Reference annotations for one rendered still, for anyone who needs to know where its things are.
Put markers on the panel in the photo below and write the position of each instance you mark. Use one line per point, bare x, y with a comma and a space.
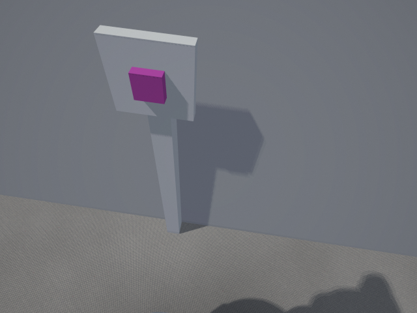
121, 49

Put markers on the button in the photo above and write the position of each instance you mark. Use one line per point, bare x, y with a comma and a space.
148, 85

